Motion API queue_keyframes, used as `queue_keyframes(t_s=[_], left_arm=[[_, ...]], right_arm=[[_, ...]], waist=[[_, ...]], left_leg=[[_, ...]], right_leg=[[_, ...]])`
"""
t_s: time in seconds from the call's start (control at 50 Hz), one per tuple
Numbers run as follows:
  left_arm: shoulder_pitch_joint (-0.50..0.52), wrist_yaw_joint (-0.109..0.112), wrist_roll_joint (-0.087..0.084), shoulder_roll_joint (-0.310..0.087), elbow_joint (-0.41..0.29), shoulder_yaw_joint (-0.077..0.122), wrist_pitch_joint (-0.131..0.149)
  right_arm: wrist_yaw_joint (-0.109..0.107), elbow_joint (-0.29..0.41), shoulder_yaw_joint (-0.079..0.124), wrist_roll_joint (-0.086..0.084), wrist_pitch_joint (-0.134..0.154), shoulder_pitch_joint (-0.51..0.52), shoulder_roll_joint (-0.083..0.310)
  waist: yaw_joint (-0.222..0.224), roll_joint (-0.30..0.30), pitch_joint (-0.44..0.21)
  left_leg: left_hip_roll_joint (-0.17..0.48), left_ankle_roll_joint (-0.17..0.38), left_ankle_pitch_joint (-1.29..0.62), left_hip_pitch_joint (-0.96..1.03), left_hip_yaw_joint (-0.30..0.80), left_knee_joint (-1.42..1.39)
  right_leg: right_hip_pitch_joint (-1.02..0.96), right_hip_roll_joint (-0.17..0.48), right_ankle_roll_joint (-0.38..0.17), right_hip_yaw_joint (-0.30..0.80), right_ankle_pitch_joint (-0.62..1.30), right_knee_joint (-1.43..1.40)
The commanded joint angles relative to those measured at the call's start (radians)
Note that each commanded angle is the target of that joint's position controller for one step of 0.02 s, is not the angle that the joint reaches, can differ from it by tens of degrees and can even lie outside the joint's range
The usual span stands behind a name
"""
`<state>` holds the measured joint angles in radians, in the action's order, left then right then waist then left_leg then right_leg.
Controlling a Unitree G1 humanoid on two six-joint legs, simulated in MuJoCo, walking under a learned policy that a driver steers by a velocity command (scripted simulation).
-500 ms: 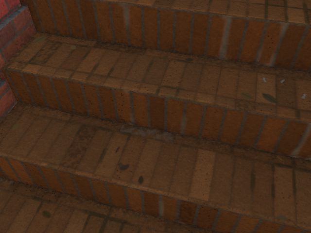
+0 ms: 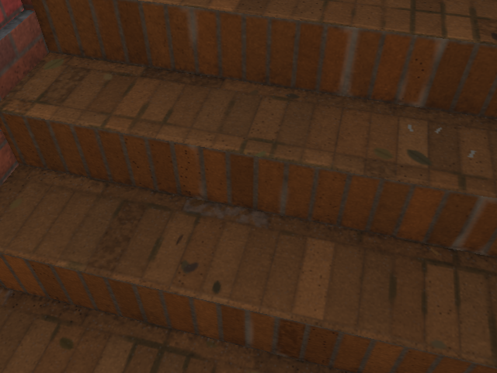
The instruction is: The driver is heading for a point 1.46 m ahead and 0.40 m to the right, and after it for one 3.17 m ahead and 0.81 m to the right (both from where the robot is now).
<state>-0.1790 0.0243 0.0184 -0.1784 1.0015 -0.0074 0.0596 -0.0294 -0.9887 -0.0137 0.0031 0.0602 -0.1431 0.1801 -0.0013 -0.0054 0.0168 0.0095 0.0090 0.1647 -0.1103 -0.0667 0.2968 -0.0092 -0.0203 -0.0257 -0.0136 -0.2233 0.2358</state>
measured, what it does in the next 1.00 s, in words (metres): stands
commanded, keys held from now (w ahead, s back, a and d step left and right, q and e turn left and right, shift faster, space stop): w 1.00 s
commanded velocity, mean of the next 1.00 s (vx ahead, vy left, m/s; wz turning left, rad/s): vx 0.50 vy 0.00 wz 0.00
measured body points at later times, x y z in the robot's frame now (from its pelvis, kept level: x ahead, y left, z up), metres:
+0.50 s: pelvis -0.01 +0.00 +0.00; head -0.01 +0.01 +0.45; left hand +0.09 +0.24 -0.14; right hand +0.10 -0.23 -0.13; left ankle +0.00 +0.11 -0.75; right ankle -0.06 -0.10 -0.75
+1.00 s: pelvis -0.01 +0.00 +0.00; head +0.00 +0.01 +0.45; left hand +0.11 +0.25 -0.13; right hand +0.12 -0.24 -0.13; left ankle +0.00 +0.11 -0.75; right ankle -0.06 -0.10 -0.75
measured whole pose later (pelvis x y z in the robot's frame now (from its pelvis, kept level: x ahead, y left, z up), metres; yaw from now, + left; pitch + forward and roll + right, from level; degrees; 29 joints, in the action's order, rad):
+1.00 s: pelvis -0.01 +0.00 +0.00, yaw +0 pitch +0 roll +0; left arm -0.11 0.02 0.02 -0.24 1.02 -0.05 0.07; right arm -0.01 -1.01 -0.04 0.00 0.07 -0.09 0.23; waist 0.00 -0.01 0.00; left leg 0.00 0.01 0.11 -0.10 -0.07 0.21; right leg -0.01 -0.01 -0.01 0.00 -0.18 0.18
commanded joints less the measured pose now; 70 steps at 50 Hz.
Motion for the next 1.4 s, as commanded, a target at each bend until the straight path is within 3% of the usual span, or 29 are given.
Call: queue_keyframes(t_s=[0.02, 0.28, 1.0, 1.4], left_arm=[[0.010, 0.001, 0.000, -0.091, -0.039, 0.012, 0.010], [0.047, -0.001, -0.005, -0.111, -0.026, 0.001, 0.019], [0.098, -0.009, -0.001, -0.167, -0.029, -0.026, 0.017], [0.113, -0.011, -0.006, -0.195, -0.034, -0.035, 0.018]], right_arm=[[0.000, 0.046, 0.013, 0.001, 0.012, 0.025, 0.090], [0.005, 0.039, 0.009, 0.000, 0.019, 0.049, 0.105], [0.015, 0.031, -0.014, 0.000, 0.022, 0.102, 0.155], [0.017, 0.030, -0.023, 0.000, 0.022, 0.117, 0.187]], waist=[[0.000, 0.002, -0.026], [-0.003, 0.005, -0.024], [-0.001, 0.010, -0.071], [-0.002, -0.002, -0.080]], left_leg=[[0.117, 0.028, -0.215, 0.013, 0.094, -0.048], [0.115, 0.020, -0.130, 0.016, 0.102, -0.092], [0.137, 0.011, -0.274, 0.043, 0.112, -0.093], [0.136, 0.008, -0.237, 0.054, 0.115, -0.095]], right_leg=[[0.019, 0.138, -0.023, 0.090, 0.285, -0.033], [0.048, 0.135, -0.013, 0.097, 0.179, -0.062], [0.010, 0.158, 0.001, 0.104, 0.308, -0.066], [0.018, 0.155, 0.006, 0.107, 0.275, -0.070]])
